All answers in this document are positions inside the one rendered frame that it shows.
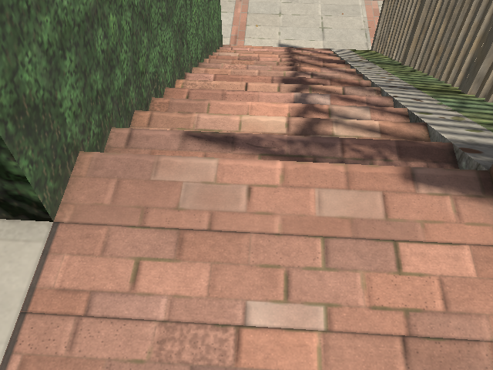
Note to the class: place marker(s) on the stairs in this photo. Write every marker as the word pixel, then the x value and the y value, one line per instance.
pixel 280 103

